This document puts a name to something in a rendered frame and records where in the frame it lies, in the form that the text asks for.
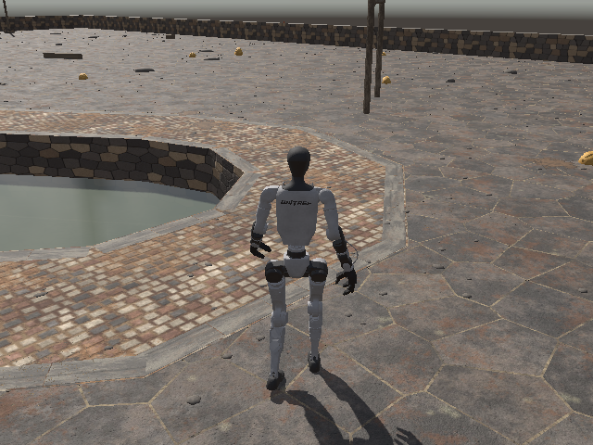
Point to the right robot forearm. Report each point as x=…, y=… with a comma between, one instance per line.
x=342, y=253

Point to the right robot upper arm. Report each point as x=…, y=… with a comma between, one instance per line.
x=326, y=197

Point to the robot left hand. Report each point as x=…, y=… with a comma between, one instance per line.
x=258, y=254

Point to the humanoid robot torso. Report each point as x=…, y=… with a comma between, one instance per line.
x=296, y=213

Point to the robot right hand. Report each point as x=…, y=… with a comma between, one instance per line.
x=352, y=280

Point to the left robot upper arm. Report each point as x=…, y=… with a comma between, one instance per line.
x=267, y=196

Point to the left robot forearm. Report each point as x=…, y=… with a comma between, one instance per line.
x=255, y=238

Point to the left robot shin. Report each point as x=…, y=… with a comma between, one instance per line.
x=276, y=345

